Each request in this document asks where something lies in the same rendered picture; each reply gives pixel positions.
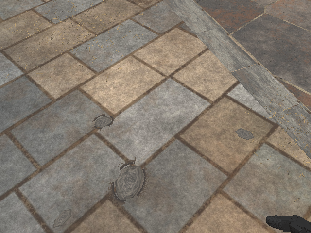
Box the right robot hand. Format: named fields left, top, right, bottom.
left=265, top=215, right=311, bottom=233

